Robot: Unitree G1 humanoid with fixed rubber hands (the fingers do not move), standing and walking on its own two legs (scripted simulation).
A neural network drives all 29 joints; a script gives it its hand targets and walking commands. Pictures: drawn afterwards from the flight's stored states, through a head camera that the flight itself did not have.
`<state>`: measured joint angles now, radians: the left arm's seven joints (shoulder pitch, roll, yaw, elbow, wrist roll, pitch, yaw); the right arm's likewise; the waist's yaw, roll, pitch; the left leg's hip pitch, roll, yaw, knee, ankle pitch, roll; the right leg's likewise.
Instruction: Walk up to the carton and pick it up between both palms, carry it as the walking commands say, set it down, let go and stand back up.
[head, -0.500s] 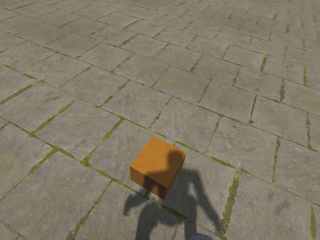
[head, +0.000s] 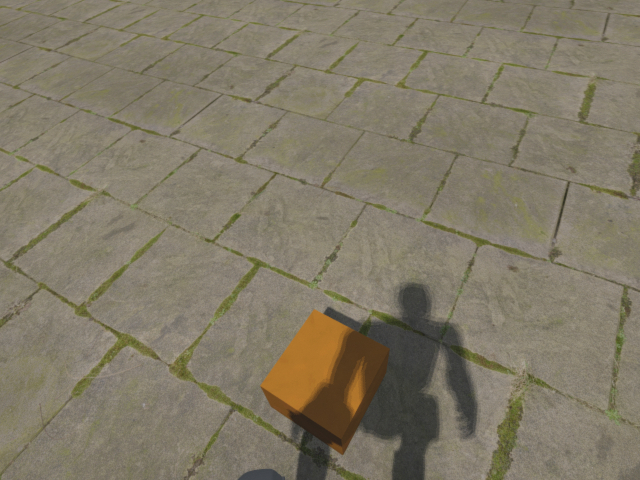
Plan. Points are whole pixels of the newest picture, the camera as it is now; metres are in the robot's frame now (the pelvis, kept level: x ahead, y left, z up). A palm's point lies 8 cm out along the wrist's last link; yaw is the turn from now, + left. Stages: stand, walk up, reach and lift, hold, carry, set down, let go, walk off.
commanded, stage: walk up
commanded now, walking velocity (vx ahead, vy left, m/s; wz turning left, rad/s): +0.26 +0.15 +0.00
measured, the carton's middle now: (327, 378) +0.51 +0.07 -0.69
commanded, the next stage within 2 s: none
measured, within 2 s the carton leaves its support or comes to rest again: neither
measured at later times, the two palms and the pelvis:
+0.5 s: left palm out of the picture +0.06 +0.29 -0.16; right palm out of the picture +0.14 -0.16 -0.14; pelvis +0.08 +0.07 -0.01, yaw +0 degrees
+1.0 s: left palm out of the picture +0.10 +0.49 -0.14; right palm out of the picture +0.13 -0.12 -0.15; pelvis +0.09 +0.17 -0.03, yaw -10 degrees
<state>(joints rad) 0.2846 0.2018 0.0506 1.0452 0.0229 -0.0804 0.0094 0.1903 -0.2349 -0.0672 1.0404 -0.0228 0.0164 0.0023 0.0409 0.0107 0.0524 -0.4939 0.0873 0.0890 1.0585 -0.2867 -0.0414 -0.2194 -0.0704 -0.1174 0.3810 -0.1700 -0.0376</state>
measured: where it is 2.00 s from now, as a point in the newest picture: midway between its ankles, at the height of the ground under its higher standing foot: outside the picture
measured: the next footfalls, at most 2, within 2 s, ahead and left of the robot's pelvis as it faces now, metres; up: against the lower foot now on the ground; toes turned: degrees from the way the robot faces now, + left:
left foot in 0.28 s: +0.17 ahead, +0.18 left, +0.00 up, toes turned +8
left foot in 0.96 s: +0.17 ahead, +0.32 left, +0.00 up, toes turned -7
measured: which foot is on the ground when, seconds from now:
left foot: up 0.00-0.26, down 0.28-0.64, up 0.66-0.94, down 0.96-1.00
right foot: down 0.00-0.96, up 0.98-1.00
